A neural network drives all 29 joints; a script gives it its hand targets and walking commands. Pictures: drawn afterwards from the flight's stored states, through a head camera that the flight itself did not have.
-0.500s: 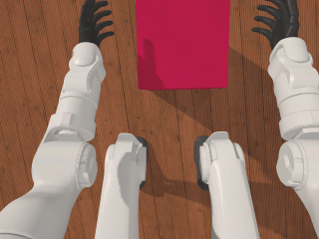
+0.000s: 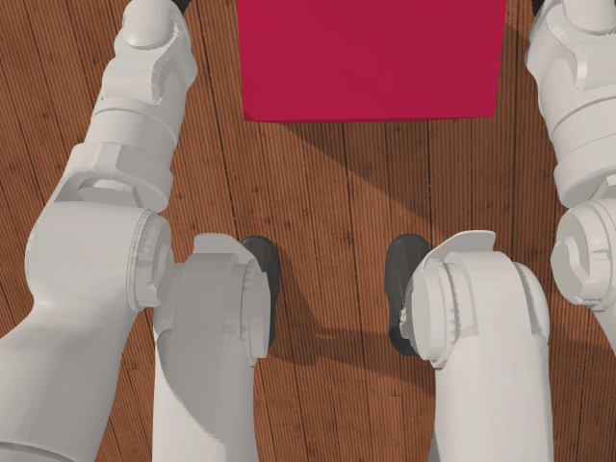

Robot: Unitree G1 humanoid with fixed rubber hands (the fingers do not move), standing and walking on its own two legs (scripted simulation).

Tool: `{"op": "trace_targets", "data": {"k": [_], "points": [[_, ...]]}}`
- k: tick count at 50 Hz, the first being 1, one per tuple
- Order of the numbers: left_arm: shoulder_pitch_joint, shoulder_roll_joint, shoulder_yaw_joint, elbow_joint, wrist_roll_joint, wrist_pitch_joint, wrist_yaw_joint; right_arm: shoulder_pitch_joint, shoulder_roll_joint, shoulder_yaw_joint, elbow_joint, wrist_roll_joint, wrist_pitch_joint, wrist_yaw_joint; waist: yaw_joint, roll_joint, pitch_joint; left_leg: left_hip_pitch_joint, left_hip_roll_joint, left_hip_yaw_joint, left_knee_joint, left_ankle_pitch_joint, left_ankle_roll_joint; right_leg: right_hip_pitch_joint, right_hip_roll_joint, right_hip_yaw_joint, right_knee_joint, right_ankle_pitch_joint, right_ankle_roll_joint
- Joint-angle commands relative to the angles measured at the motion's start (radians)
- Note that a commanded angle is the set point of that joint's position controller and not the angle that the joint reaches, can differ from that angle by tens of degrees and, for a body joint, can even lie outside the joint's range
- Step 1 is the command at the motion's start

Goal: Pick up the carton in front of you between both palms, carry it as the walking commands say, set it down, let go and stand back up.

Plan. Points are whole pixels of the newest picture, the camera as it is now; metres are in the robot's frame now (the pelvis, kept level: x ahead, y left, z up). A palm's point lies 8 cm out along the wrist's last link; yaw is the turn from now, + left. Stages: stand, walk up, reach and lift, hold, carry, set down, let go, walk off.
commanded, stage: reach and lift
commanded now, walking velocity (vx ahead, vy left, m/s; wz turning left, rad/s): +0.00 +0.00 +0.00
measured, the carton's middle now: (357, 26) +0.53 -0.03 -0.24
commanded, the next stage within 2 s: none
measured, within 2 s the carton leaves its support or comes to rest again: leaves its support in 0.66 s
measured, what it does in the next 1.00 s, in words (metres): rises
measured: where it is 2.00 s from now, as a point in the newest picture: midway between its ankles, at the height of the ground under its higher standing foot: (331, 313)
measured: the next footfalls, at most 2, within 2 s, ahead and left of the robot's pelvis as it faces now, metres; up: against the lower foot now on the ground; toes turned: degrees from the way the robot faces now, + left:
none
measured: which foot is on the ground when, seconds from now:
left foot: down 0.00-1.00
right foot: down 0.00-1.00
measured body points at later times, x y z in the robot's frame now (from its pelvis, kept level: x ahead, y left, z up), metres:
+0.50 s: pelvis -0.01 +0.00 +0.01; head +0.37 -0.01 +0.25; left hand +0.56 +0.12 -0.18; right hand +0.55 -0.18 -0.18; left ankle +0.11 +0.13 -0.33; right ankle +0.11 -0.12 -0.33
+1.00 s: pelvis -0.01 +0.01 +0.05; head +0.28 -0.02 +0.40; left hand +0.52 +0.12 -0.03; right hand +0.51 -0.18 -0.03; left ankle +0.11 +0.13 -0.33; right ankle +0.11 -0.13 -0.33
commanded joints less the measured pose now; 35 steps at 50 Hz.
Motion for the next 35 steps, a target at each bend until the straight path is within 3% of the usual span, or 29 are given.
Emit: {"op": "trace_targets", "data": {"k": [1, 9, 15, 18, 20, 23, 27, 31, 35], "points": [[-0.204, 0.076, 0.004, -0.072, -0.001, -0.020, 0.002, -0.191, -0.098, -0.009, -0.062, -0.002, -0.016, -0.003, -0.021, 0.000, -1.311, 0.598, 0.003, 0.101, -0.135, 0.376, 0.008, 0.662, 0.000, -0.063, -0.164, 0.428, 0.014], [-0.194, 0.069, 0.047, -0.071, 0.041, -0.031, 0.001, -0.202, -0.080, -0.028, -0.083, -0.032, -0.026, -0.002, -0.009, -0.009, -1.230, 0.541, -0.001, 0.091, -0.153, 0.337, 0.011, 0.571, 0.000, -0.059, -0.182, 0.372, 0.018], [-0.290, -0.034, -0.029, -0.086, 0.000, -0.028, 0.004, -0.291, 0.016, 0.041, -0.098, 0.001, -0.023, 0.000, -0.019, 0.000, -1.230, 0.570, -0.017, 0.092, -0.173, 0.298, 0.014, 0.572, 0.008, -0.066, -0.204, 0.315, 0.011], [-0.311, -0.081, -0.010, -0.067, 0.037, -0.027, 0.007, -0.316, 0.068, 0.035, -0.078, -0.025, -0.020, 0.002, -0.019, 0.006, -1.201, 0.590, -0.026, 0.092, -0.177, 0.275, 0.016, 0.567, 0.017, -0.067, -0.213, 0.280, 0.013], [-0.399, -0.298, -0.058, -0.097, 0.055, -0.023, -0.028, -0.411, 0.300, 0.095, -0.096, -0.023, -0.016, 0.042, -0.009, 0.004, -1.195, 0.592, -0.041, 0.095, -0.178, 0.274, 0.025, 0.563, 0.035, -0.069, -0.214, 0.276, 0.008], [-0.552, -0.715, -0.110, -0.092, 0.096, 0.011, -0.136, -0.567, 0.705, 0.141, -0.114, -0.066, 0.017, 0.149, -0.017, 0.006, -1.149, 0.554, -0.069, 0.103, -0.159, 0.265, 0.031, 0.537, 0.063, -0.076, -0.195, 0.269, 0.001], [-0.562, -0.954, -0.073, -0.154, 0.152, 0.068, -0.239, -0.570, 0.943, 0.109, -0.178, -0.115, 0.076, 0.249, -0.022, 0.014, -1.122, 0.505, -0.093, 0.124, -0.140, 0.270, 0.036, 0.492, 0.080, -0.100, -0.174, 0.277, -0.002], [-0.572, -1.075, -0.110, -0.253, 0.121, 0.097, -0.269, -0.565, 1.059, 0.155, -0.301, -0.082, 0.105, 0.282, -0.032, 0.018, -1.284, 0.553, -0.096, 0.131, -0.121, 0.382, 0.045, 0.556, 0.089, -0.110, -0.154, 0.405, -0.010], [-0.575, -1.200, -0.215, -0.387, 0.040, 0.121, -0.253, -0.599, 1.142, 0.256, -0.496, -0.028, 0.129, 0.263, -0.049, 0.014, -1.650, 0.710, -0.107, 0.142, -0.119, 0.524, 0.035, 0.760, 0.097, -0.125, -0.149, 0.565, -0.006]]}}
